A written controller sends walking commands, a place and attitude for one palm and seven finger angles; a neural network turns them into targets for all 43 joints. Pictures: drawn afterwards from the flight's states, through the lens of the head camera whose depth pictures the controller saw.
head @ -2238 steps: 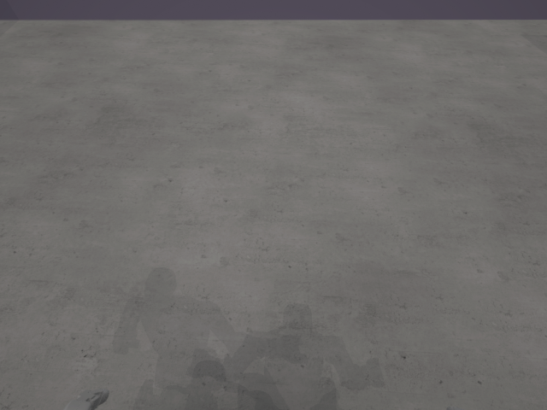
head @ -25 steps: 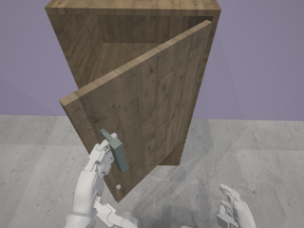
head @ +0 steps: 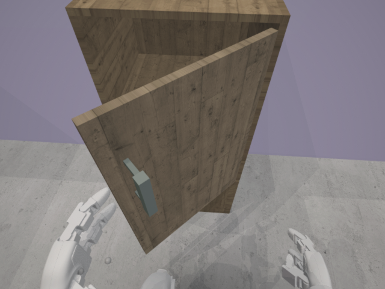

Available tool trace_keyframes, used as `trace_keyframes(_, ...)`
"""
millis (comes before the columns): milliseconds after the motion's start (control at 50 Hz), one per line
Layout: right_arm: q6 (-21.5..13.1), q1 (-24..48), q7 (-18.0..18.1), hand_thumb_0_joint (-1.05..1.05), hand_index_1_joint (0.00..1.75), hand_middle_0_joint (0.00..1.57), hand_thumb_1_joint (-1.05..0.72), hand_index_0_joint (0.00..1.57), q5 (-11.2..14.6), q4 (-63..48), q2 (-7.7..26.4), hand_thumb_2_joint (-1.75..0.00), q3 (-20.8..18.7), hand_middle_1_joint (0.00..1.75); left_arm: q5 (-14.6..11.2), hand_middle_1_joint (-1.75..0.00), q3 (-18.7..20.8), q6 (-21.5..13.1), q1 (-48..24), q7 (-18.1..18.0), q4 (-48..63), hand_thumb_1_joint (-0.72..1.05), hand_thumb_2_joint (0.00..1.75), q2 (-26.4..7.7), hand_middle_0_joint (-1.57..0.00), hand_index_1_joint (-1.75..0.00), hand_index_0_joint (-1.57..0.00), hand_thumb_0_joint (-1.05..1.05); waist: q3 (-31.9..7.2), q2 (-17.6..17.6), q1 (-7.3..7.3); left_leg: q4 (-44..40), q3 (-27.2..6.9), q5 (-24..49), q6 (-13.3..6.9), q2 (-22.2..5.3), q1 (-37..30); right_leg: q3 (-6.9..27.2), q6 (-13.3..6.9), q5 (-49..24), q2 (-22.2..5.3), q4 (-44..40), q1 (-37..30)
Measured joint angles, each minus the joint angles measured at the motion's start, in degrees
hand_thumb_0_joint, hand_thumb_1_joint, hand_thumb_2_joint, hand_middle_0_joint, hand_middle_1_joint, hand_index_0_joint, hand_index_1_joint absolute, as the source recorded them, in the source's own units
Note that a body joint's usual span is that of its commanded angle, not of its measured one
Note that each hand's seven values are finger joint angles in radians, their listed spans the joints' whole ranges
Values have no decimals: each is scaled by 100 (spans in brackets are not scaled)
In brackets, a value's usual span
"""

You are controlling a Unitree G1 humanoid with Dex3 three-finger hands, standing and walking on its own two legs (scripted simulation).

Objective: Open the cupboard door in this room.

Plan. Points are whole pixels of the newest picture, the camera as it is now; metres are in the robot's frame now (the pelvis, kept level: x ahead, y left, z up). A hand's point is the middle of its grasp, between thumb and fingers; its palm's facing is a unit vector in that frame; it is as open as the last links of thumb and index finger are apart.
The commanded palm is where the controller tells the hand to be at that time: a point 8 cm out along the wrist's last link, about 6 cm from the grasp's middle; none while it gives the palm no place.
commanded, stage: slide the hand sideways off the handle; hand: left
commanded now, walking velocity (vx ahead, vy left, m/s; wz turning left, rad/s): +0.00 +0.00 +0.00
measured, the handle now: (140, 188) +0.28 +0.12 +0.09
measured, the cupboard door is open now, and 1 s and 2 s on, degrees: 44 44 44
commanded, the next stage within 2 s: draw the hand back to the body in 0.18 s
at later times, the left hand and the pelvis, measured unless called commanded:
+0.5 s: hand (77, 263) +0.15 +0.18 +0.10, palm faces -0.02 -1.00 -0.04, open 16.3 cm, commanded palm +0.12 +0.24 +0.12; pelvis -0.01 +0.02 +0.01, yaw +0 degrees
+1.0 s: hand (26, 235) +0.17 +0.25 +0.15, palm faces +0.26 -0.91 -0.33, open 14.8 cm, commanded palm +0.13 +0.29 +0.19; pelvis +0.01 +0.03 +0.05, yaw +0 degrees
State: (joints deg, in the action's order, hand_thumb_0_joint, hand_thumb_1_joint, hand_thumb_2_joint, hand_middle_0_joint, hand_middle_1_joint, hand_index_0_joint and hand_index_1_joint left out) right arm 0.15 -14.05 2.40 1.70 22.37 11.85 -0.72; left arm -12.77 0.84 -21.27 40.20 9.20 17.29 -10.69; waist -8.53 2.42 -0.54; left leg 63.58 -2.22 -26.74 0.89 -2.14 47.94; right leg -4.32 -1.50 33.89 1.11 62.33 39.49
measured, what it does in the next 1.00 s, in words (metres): rises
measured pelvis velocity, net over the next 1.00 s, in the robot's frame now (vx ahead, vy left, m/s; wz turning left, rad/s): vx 0.01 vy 0.03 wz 0.01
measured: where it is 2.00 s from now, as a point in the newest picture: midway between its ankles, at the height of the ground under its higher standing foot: outside the picture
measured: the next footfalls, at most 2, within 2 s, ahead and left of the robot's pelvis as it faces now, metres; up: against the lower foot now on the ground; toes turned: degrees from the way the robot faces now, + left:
none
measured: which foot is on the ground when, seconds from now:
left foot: down 0.00-1.00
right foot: down 0.00-1.00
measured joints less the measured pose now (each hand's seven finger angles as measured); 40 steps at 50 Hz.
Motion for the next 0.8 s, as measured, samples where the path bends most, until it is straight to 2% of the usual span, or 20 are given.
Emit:
trace_keyframes(180, -126, 15, 108, 1, 30, 20, -90, 20, 55, 61, 31, -90, 3, 30, -290, -30, 302, -46, -14, 450, -92, -50, 30, -110, -16, -31, -16, -1, -25, 48, -86, 136, -66, 3, -16, 19, 161, -62, 13, 7, -8, 99, 115)
trace_keyframes(320, -224, -16, 123, 2, 30, 20, -90, 20, 71, 98, -19, -90, 48, 30, -366, -30, 334, 47, -98, 530, -111, -50, 30, -129, -16, -30, -15, -1, -31, 45, -78, 169, -59, 21, -58, 15, 180, -52, 50, -43, -2, 84, 116)
trace_keyframes(540, -304, -121, 136, 2, 30, 20, -90, 20, 149, 91, -38, -90, 204, 30, -319, -30, 401, 534, -178, 267, 436, -50, 30, -307, -15, -30, -15, -2, 33, 114, -50, -184, -16, 167, -156, 44, -278, -14, 142, -269, -25, -377, -375)
trace_keyframes(660, -412, -156, 146, 2, 30, 20, -90, 20, 177, 127, -24, -90, 292, 30, -373, -30, 577, 921, -261, 269, 478, -50, 30, -402, -16, -30, -15, -1, 54, 109, -44, -476, 21, 265, -189, 59, -601, 19, 175, -405, -38, -708, -700)
trace_keyframes(800, -618, -163, 152, 2, 30, 20, -90, 20, 209, 260, 47, -90, 331, 30, -498, -30, 844, 1185, -317, 359, 660, -47, 31, -530, -16, -30, -15, -1, 72, 93, -76, -750, 14, 330, -205, 73, -947, 9, 195, -516, -41, -1060, -1079)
